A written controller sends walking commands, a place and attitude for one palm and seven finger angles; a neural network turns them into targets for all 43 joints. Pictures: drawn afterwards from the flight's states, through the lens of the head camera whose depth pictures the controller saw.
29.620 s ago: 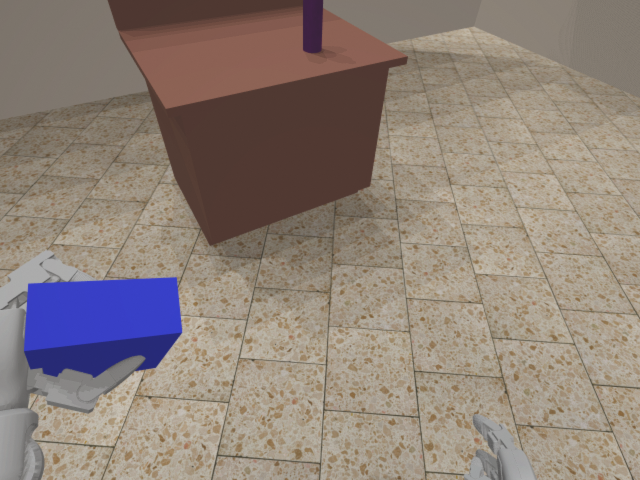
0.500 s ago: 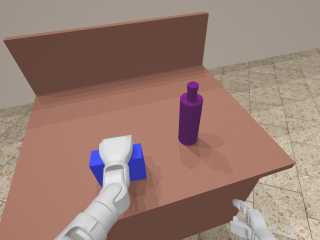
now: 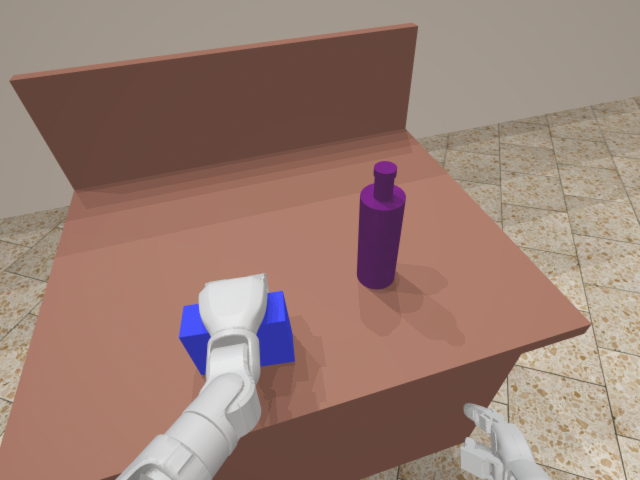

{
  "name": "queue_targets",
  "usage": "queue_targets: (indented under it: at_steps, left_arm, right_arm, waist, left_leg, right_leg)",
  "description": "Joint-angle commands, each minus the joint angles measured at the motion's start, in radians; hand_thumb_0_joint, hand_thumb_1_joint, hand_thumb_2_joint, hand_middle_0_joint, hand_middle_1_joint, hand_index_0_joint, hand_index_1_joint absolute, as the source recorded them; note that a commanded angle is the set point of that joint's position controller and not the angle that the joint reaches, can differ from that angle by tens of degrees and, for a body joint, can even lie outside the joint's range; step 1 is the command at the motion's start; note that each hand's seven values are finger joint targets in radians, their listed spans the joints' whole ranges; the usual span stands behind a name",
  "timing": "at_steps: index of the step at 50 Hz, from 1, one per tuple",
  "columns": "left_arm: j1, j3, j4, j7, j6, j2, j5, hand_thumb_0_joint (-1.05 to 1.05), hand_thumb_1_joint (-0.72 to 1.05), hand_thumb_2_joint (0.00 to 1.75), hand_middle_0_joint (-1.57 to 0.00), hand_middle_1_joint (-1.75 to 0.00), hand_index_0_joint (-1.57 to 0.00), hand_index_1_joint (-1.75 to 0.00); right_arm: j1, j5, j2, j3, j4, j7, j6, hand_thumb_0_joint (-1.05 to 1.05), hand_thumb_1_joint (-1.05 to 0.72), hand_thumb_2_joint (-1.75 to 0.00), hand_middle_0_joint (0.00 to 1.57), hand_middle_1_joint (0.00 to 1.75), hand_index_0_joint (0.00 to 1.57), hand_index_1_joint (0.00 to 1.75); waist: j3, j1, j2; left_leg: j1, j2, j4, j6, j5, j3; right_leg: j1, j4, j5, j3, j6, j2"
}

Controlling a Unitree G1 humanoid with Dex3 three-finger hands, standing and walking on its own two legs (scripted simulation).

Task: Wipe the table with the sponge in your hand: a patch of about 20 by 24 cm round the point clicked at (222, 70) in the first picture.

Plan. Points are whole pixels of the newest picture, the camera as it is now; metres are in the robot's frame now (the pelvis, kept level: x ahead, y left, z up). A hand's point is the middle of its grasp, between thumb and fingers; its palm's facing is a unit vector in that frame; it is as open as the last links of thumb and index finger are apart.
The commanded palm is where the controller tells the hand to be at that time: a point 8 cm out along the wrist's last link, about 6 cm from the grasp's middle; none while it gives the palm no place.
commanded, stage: wipe back along the third lane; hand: left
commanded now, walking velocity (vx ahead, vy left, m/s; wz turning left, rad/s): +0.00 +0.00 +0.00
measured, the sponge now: (243, 341) +0.31 +0.16 -0.02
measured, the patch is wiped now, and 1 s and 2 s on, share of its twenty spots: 1.00 1.00 1.00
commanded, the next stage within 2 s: slide back across to the middle lane in 0.50 s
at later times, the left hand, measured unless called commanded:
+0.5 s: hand (243, 324) +0.32 +0.16 +0.01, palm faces -0.03 -0.05 -1.00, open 9.4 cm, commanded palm +0.27 +0.14 +0.05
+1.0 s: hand (219, 335) +0.29 +0.18 +0.02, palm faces -0.02 -0.11 -0.99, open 9.4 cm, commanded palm +0.25 +0.18 +0.07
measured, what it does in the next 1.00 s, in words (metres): stands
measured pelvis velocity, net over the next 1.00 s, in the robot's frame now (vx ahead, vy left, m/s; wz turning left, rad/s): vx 0.00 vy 0.00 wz -0.01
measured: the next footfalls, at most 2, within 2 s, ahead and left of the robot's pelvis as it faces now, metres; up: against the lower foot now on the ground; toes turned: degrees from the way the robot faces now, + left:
none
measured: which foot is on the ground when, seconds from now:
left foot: down 0.00-1.00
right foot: down 0.00-1.00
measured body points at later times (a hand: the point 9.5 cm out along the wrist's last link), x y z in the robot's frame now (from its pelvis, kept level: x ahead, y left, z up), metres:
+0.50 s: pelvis +0.00 +0.00 +0.00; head -0.02 -0.03 +0.45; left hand +0.32 +0.16 +0.07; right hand +0.21 -0.22 -0.10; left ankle +0.00 +0.15 -0.73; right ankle +0.00 -0.12 -0.73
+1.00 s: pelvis +0.00 +0.00 +0.00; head -0.02 -0.03 +0.45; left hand +0.29 +0.19 +0.08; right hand +0.23 -0.21 -0.08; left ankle +0.00 +0.15 -0.73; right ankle +0.00 -0.12 -0.73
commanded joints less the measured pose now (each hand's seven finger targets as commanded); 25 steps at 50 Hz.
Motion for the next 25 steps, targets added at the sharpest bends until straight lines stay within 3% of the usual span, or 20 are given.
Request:
queue_targets:
  at_steps: [1,4,7,9,11,13,14,16,19,21,24,25]
  left_arm:
    - [-0.148,0.016,-0.055,-0.027,-0.005,-0.044,-0.057,0.00,0.10,1.30,-1.20,-1.60,-1.20,-1.60]
    - [-0.142,0.061,-0.041,-0.027,-0.009,-0.005,-0.057,0.00,0.10,1.30,-1.20,-1.60,-1.20,-1.60]
    - [-0.122,0.045,-0.046,-0.028,-0.013,-0.016,-0.059,0.00,0.10,1.30,-1.20,-1.60,-1.20,-1.60]
    - [-0.137,0.098,-0.045,-0.027,-0.014,0.033,-0.062,0.00,0.10,1.30,-1.20,-1.60,-1.20,-1.60]
    - [-0.171,0.063,-0.040,-0.028,-0.013,0.009,-0.058,0.00,0.10,1.30,-1.20,-1.60,-1.20,-1.60]
    - [-0.165,0.064,-0.019,-0.031,-0.011,0.009,-0.050,0.00,0.10,1.30,-1.20,-1.60,-1.20,-1.60]
    - [-0.177,0.102,-0.022,-0.029,-0.015,0.042,-0.052,0.00,0.10,1.30,-1.20,-1.60,-1.20,-1.60]
    - [-0.169,0.052,-0.010,-0.030,-0.020,-0.009,-0.046,0.00,0.10,1.30,-1.20,-1.60,-1.20,-1.60]
    - [-0.158,0.086,-0.008,-0.029,-0.027,0.016,-0.041,0.00,0.10,1.30,-1.20,-1.60,-1.20,-1.60]
    - [-0.180,0.031,-0.015,-0.028,-0.032,-0.034,-0.042,0.00,0.10,1.30,-1.20,-1.60,-1.20,-1.60]
    - [-0.138,0.076,-0.023,-0.024,-0.030,0.004,-0.048,0.00,0.10,1.30,-1.20,-1.60,-1.20,-1.60]
    - [-0.154,0.046,-0.024,-0.023,-0.029,-0.020,-0.047,0.00,0.10,1.30,-1.20,-1.60,-1.20,-1.60]
  right_arm:
    - [-0.208,0.005,-0.102,-0.034,-0.165,-0.007,-0.050,0.00,-0.90,-0.90,0.20,0.30,0.20,0.30]
    - [-0.200,0.003,-0.108,-0.034,-0.159,-0.009,-0.051,0.00,-0.90,-0.90,0.20,0.30,0.20,0.30]
    - [-0.199,0.004,-0.106,-0.033,-0.166,-0.010,-0.054,0.00,-0.90,-0.90,0.20,0.30,0.20,0.30]
    - [-0.198,0.002,-0.112,-0.033,-0.160,-0.016,-0.055,0.00,-0.90,-0.90,0.20,0.30,0.20,0.30]
    - [-0.201,0.006,-0.106,-0.029,-0.163,-0.023,-0.058,0.00,-0.90,-0.90,0.20,0.30,0.20,0.30]
    - [-0.194,0.004,-0.108,-0.029,-0.157,-0.025,-0.060,0.00,-0.90,-0.90,0.20,0.30,0.20,0.30]
    - [-0.192,0.003,-0.110,-0.031,-0.155,-0.027,-0.061,0.00,-0.90,-0.90,0.20,0.30,0.20,0.30]
    - [-0.187,0.003,-0.104,-0.032,-0.160,-0.026,-0.064,0.00,-0.90,-0.90,0.20,0.30,0.20,0.30]
    - [-0.182,0.000,-0.110,-0.036,-0.157,-0.023,-0.063,0.00,-0.90,-0.90,0.20,0.30,0.20,0.30]
    - [-0.183,0.002,-0.104,-0.034,-0.162,-0.020,-0.065,0.00,-0.90,-0.90,0.20,0.30,0.20,0.30]
    - [-0.187,-0.001,-0.109,-0.038,-0.162,-0.017,-0.062,0.00,-0.90,-0.90,0.20,0.30,0.20,0.30]
    - [-0.186,0.000,-0.107,-0.036,-0.164,-0.017,-0.061,0.00,-0.90,-0.90,0.20,0.30,0.20,0.30]
  waist:
    - [-0.115,-0.014,-0.174]
    - [-0.123,-0.003,-0.169]
    - [-0.126,-0.003,-0.179]
    - [-0.121,-0.002,-0.191]
    - [-0.096,-0.015,-0.173]
    - [-0.097,-0.011,-0.166]
    - [-0.112,-0.006,-0.165]
    - [-0.111,-0.015,-0.168]
    - [-0.130,-0.007,-0.177]
    - [-0.116,-0.021,-0.170]
    - [-0.147,-0.002,-0.169]
    - [-0.139,-0.012,-0.168]
  left_leg:
    - [0.056,-0.071,-0.052,0.062,0.181,0.040]
    - [0.049,-0.071,-0.058,0.060,0.178,0.036]
    - [0.050,-0.073,-0.053,0.062,0.180,0.041]
    - [0.042,-0.073,-0.058,0.061,0.169,0.040]
    - [0.046,-0.074,-0.061,0.061,0.149,0.044]
    - [0.048,-0.075,-0.062,0.060,0.151,0.044]
    - [0.047,-0.074,-0.066,0.060,0.148,0.041]
    - [0.051,-0.075,-0.058,0.062,0.160,0.045]
    - [0.045,-0.073,-0.058,0.059,0.176,0.039]
    - [0.050,-0.071,-0.053,0.061,0.175,0.042]
    - [0.047,-0.073,-0.051,0.059,0.195,0.039]
    - [0.052,-0.072,-0.049,0.061,0.194,0.043]
  right_leg:
    - [0.066,-0.100,0.233,-0.027,-0.054,0.049]
    - [0.074,-0.099,0.238,-0.023,-0.059,0.051]
    - [0.080,-0.102,0.242,-0.022,-0.054,0.047]
    - [0.086,-0.112,0.235,-0.013,-0.053,0.046]
    - [0.062,-0.122,0.194,-0.015,-0.048,0.043]
    - [0.057,-0.123,0.188,-0.014,-0.050,0.045]
    - [0.065,-0.124,0.185,-0.013,-0.052,0.046]
    - [0.059,-0.115,0.201,-0.019,-0.051,0.046]
    - [0.071,-0.107,0.231,-0.018,-0.055,0.048]
    - [0.055,-0.104,0.230,-0.023,-0.054,0.047]
    - [0.083,-0.097,0.267,-0.020,-0.057,0.046]
    - [0.077,-0.094,0.268,-0.024,-0.055,0.045]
